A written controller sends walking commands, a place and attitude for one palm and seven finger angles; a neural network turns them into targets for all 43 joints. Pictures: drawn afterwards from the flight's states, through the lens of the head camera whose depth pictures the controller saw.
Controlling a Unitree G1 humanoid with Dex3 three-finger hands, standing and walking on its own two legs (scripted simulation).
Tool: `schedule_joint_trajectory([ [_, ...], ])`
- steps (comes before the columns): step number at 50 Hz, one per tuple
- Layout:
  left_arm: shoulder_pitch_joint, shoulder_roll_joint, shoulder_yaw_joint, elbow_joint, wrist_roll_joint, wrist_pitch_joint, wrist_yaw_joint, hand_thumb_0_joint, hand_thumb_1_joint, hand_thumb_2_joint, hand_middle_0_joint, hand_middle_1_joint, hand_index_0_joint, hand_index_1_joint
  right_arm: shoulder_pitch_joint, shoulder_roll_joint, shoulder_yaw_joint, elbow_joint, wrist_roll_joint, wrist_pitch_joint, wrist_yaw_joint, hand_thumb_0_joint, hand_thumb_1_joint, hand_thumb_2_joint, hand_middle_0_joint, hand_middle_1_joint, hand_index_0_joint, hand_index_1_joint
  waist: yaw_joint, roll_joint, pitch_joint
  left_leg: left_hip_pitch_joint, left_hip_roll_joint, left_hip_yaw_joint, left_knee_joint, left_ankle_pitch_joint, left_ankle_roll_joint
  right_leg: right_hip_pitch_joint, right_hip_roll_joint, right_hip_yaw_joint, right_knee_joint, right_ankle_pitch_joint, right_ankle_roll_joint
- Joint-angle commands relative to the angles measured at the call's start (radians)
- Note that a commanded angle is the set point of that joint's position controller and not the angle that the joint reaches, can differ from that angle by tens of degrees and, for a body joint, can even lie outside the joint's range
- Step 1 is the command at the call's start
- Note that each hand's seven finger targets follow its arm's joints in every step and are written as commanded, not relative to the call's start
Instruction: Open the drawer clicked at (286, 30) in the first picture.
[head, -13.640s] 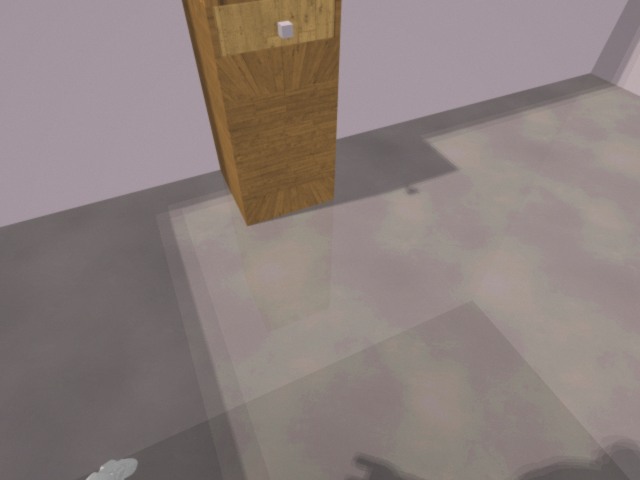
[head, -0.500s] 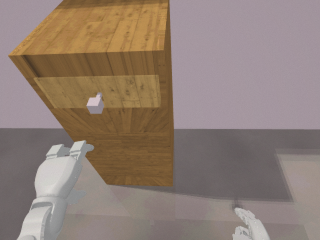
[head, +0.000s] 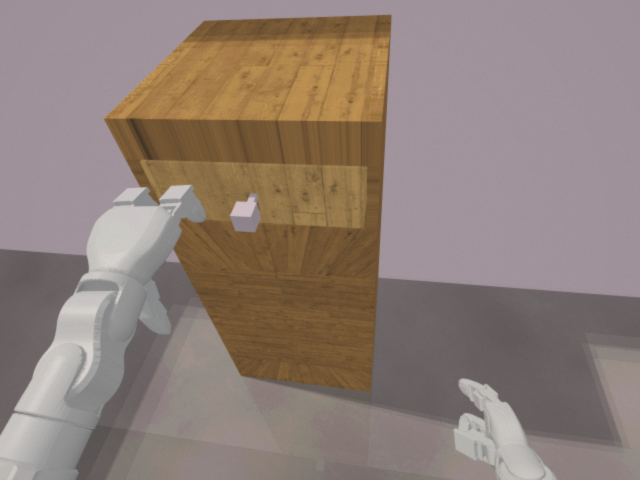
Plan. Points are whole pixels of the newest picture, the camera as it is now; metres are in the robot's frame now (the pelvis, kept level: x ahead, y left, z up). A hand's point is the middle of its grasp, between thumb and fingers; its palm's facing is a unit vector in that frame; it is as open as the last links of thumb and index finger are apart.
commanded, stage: raise the hand with hooked fingers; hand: left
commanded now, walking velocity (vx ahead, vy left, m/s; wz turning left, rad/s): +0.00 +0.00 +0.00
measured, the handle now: (248, 209) +0.51 +0.21 +0.04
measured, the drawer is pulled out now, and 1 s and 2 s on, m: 0.00 0.00 0.00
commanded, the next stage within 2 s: move the hooked fingers above the handle in 0.50 s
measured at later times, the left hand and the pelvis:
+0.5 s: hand (159, 259) +0.30 +0.23 +0.15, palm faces +0.13 -0.06 -0.99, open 13.8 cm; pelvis -0.01 +0.00 +0.00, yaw +0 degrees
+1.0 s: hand (181, 240) +0.34 +0.23 +0.14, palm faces +0.05 -0.03 -1.00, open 13.8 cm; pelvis -0.01 -0.02 +0.00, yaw +1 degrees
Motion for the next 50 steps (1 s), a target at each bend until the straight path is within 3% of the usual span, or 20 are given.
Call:
schedule_joint_trajectory([
  [1, -0.354, 0.246, 0.162, -0.153, -0.009, -0.017, -0.019, 0.0, -0.5, 0.3, -0.3, -1.2, -0.3, -1.2, -0.092, -0.136, -0.045, -0.131, -0.003, -0.03, 0.001, 0.0, -0.9, -0.9, 0.2, 0.3, 0.2, 0.3, -0.014, -0.053, -0.207, -0.033, 0.036, -0.076, -0.07, 0.394, -0.051, 0.184, 0.033, 0.044, -0.023, 0.213, -0.043],
  [5, -0.446, 0.274, 0.17, -0.147, -0.027, -0.041, -0.053, 0.0, -0.5, 0.3, -0.3, -1.2, -0.3, -1.2, -0.077, -0.139, -0.047, -0.13, -0.003, -0.041, 0.004, 0.0, -0.9, -0.9, 0.2, 0.3, 0.2, 0.3, -0.015, -0.038, -0.238, -0.012, 0.035, -0.087, -0.073, 0.398, -0.052, 0.19, 0.032, 0.04, -0.031, 0.196, -0.045],
  [9, -0.324, 0.235, 0.162, -0.113, -0.051, -0.061, -0.09, 0.0, -0.5, 0.3, -0.3, -1.2, -0.3, -1.2, -0.057, -0.146, -0.054, -0.139, 0.001, -0.042, 0.016, 0.0, -0.9, -0.9, 0.2, 0.3, 0.2, 0.3, -0.005, -0.069, -0.242, -0.026, 0.035, -0.078, -0.073, 0.414, -0.049, 0.205, 0.029, 0.036, -0.032, 0.212, -0.044],
  [11, -0.306, 0.25, 0.181, -0.148, -0.063, -0.078, -0.095, 0.0, -0.5, 0.3, -0.3, -1.2, -0.3, -1.2, -0.052, -0.156, -0.059, -0.145, 0.0, -0.04, 0.024, 0.0, -0.9, -0.9, 0.2, 0.3, 0.2, 0.3, -0.003, -0.084, -0.239, -0.036, 0.034, -0.075, -0.072, 0.424, -0.05, 0.205, 0.029, 0.038, -0.035, 0.236, -0.041],
  [17, -0.319, 0.295, 0.248, -0.226, -0.068, -0.145, -0.034, 0.0, -0.5, 0.3, -0.3, -1.2, -0.3, -1.2, -0.037, -0.155, -0.07, -0.144, -0.009, -0.06, 0.028, 0.0, -0.9, -0.9, 0.2, 0.3, 0.2, 0.3, 0.012, -0.049, -0.28, -0.035, 0.028, -0.083, -0.068, 0.424, -0.05, 0.208, 0.028, 0.045, -0.031, 0.229, -0.043],
  [18, -0.312, 0.303, 0.271, -0.232, -0.076, -0.149, -0.015, 0.0, -0.5, 0.3, -0.3, -1.2, -0.3, -1.2, -0.045, -0.157, -0.069, -0.144, -0.005, -0.063, 0.028, 0.0, -0.9, -0.9, 0.2, 0.3, 0.2, 0.3, 0.01, -0.023, -0.268, -0.037, 0.03, -0.088, -0.067, 0.408, -0.05, 0.203, 0.032, 0.051, -0.037, 0.22, -0.046],
  [21, -0.338, 0.302, 0.271, -0.212, -0.068, -0.155, 0.026, 0.0, -0.5, 0.3, -0.3, -1.2, -0.3, -1.2, -0.032, -0.153, -0.074, -0.121, -0.006, -0.069, 0.028, 0.0, -0.9, -0.9, 0.2, 0.3, 0.2, 0.3, 0.013, -0.025, -0.257, -0.052, 0.027, -0.081, -0.076, 0.376, -0.056, 0.191, 0.024, 0.049, -0.038, 0.191, -0.046],
  [25, -0.337, 0.267, 0.232, -0.148, -0.06, -0.118, 0.044, 0.0, -0.5, 0.3, -0.3, -1.2, -0.3, -1.2, -0.041, -0.153, -0.075, -0.107, 0.001, -0.067, 0.026, 0.0, -0.9, -0.9, 0.2, 0.3, 0.2, 0.3, 0.004, -0.043, -0.234, -0.069, 0.025, -0.069, -0.084, 0.325, -0.052, 0.18, 0.022, 0.051, -0.046, 0.157, -0.044],
  [28, -0.319, 0.226, 0.185, -0.126, -0.066, -0.081, 0.023, 0.0, -0.5, 0.3, -0.3, -1.2, -0.3, -1.2, -0.072, -0.157, -0.071, -0.12, 0.012, -0.061, 0.024, 0.0, -0.9, -0.9, 0.2, 0.3, 0.2, 0.3, -0.009, -0.044, -0.227, -0.071, 0.022, -0.064, -0.078, 0.293, -0.043, 0.174, 0.024, 0.062, -0.054, 0.147, -0.042],
  [31, -0.347, 0.224, 0.146, -0.133, -0.049, -0.068, -0.008, 0.0, -0.5, 0.3, -0.3, -1.2, -0.3, -1.2, -0.07, -0.16, -0.067, -0.12, 0.007, -0.052, 0.018, 0.0, -0.9, -0.9, 0.2, 0.3, 0.2, 0.3, -0.014, -0.085, -0.223, -0.08, 0.021, -0.061, -0.093, 0.269, -0.04, 0.18, 0.019, 0.05, -0.056, 0.123, -0.036],
  [33, -0.37, 0.246, 0.163, -0.085, -0.043, -0.066, -0.021, 0.0, -0.5, 0.3, -0.3, -1.2, -0.3, -1.2, -0.074, -0.161, -0.063, -0.121, 0.01, -0.052, 0.007, 0.0, -0.9, -0.9, 0.2, 0.3, 0.2, 0.3, -0.023, -0.119, -0.213, -0.09, 0.021, -0.057, -0.087, 0.219, -0.028, 0.171, 0.022, 0.063, -0.07, 0.088, -0.032],
  [36, -0.44, 0.287, 0.185, -0.033, -0.034, -0.102, -0.026, 0.0, -0.5, 0.3, -0.3, -1.2, -0.3, -1.2, -0.051, -0.16, -0.059, -0.107, 0.005, -0.051, -0.009, 0.0, -0.9, -0.9, 0.2, 0.3, 0.2, 0.3, -0.026, -0.139, -0.204, -0.112, 0.014, -0.053, -0.092, 0.187, -0.024, 0.179, 0.013, 0.063, -0.076, 0.062, -0.026],
  [38, -0.489, 0.331, 0.225, -0.041, -0.034, -0.133, -0.016, 0.0, -0.5, 0.3, -0.3, -1.2, -0.3, -1.2, -0.056, -0.158, -0.058, -0.108, 0.006, -0.057, -0.015, 0.0, -0.9, -0.9, 0.2, 0.3, 0.2, 0.3, -0.021, -0.088, -0.238, -0.103, 0.012, -0.058, -0.085, 0.189, -0.024, 0.189, 0.017, 0.072, -0.072, 0.058, -0.029],
  [43, -0.577, 0.312, 0.21, 0.065, -0.034, -0.177, 0.015, 0.0, -0.5, 0.3, -0.3, -1.2, -0.3, -1.2, -0.021, -0.15, -0.066, -0.09, 0.007, -0.066, -0.025, 0.0, -0.9, -0.9, 0.2, 0.3, 0.2, 0.3, -0.032, -0.031, -0.244, -0.102, 0.006, -0.054, -0.07, 0.207, -0.029, 0.158, 0.017, 0.071, -0.071, 0.076, -0.033],
  [46, -0.615, 0.257, 0.145, 0.087, -0.026, -0.178, 0.021, 0.0, -0.5, 0.3, -0.3, -1.2, -0.3, -1.2, -0.002, -0.15, -0.072, -0.089, 0.007, -0.064, -0.023, 0.0, -0.9, -0.9, 0.2, 0.3, 0.2, 0.3, -0.041, -0.029, -0.272, -0.097, 0.006, -0.051, -0.061, 0.24, -0.032, 0.15, 0.013, 0.061, -0.056, 0.114, -0.035],
  [48, -0.592, 0.286, 0.177, 0.124, -0.02, -0.169, 0.022, 0.0, -0.5, 0.3, -0.3, -1.2, -0.3, -1.2, 0.007, -0.16, -0.078, -0.09, 0.008, -0.059, -0.02, 0.0, -0.9, -0.9, 0.2, 0.3, 0.2, 0.3, -0.034, -0.075, -0.304, -0.109, 0.006, -0.051, -0.055, 0.263, -0.031, 0.179, 0.016, 0.066, -0.046, 0.144, -0.035],
  [50, -0.569, 0.261, 0.154, 0.114, -0.024, -0.165, 0.014, 0.0, -0.5, 0.3, -0.3, -1.2, -0.3, -1.2, 0.009, -0.158, -0.08, -0.1, 0.006, -0.054, -0.016, 0.0, -0.9, -0.9, 0.2, 0.3, 0.2, 0.3, -0.027, -0.081, -0.325, -0.118, 0.005, -0.047, -0.048, 0.296, -0.029, 0.207, 0.007, 0.07, -0.029, 0.198, -0.036],
])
